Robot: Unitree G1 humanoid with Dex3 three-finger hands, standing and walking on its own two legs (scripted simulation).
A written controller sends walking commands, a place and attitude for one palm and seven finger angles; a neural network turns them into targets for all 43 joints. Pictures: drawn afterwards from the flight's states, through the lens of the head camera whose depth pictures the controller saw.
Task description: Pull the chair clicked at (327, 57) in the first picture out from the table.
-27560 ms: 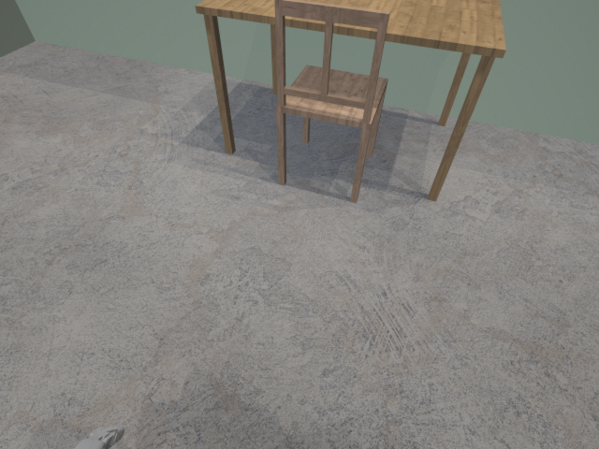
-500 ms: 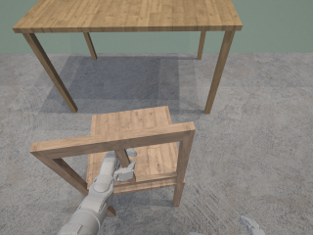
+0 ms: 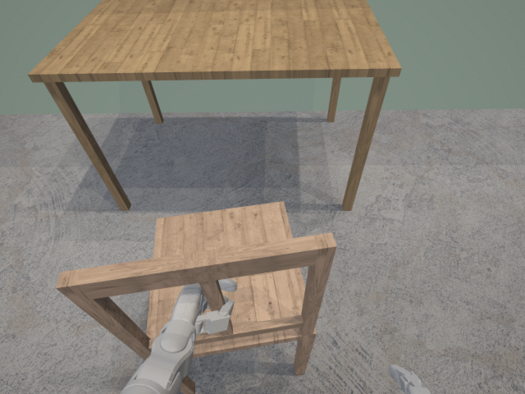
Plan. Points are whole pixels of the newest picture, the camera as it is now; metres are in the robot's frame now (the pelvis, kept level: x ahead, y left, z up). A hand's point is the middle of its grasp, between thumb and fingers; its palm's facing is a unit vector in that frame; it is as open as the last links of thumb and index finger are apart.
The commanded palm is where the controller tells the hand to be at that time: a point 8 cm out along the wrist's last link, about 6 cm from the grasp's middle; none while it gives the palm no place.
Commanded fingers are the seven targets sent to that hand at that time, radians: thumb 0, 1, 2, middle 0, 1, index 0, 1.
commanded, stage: stop walking, hand still on the chair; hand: left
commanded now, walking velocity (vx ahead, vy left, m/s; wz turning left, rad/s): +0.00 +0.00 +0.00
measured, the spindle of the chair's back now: (218, 307) +0.29 +0.10 -0.11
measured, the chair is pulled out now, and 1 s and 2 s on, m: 0.61 0.61 0.61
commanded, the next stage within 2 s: open the thumb and straighten the fingers in 0.06 s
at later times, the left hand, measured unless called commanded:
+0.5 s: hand (216, 302) +0.28 +0.10 -0.07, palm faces -0.11 -0.98 -0.16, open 10.8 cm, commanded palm +0.26 +0.15 -0.05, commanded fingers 0.00 -0.55 0.20 -0.30 -0.87 -0.30 -0.87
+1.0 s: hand (209, 308) +0.27 +0.11 -0.07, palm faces -0.11 -0.98 -0.14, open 17.3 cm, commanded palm +0.25 +0.17 -0.05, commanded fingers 0.00 -0.55 0.20 0.00 0.00 0.00 0.00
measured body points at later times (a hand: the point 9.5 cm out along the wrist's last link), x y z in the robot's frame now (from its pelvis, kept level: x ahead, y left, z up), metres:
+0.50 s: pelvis +0.00 +0.00 -0.02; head +0.04 -0.02 +0.43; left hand +0.28 +0.15 -0.05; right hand +0.13 -0.27 -0.13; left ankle -0.02 +0.13 -0.74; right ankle +0.03 -0.11 -0.74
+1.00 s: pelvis +0.02 +0.00 -0.03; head +0.05 -0.01 +0.41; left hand +0.27 +0.16 -0.06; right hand +0.17 -0.25 -0.13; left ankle -0.02 +0.13 -0.74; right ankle +0.03 -0.11 -0.74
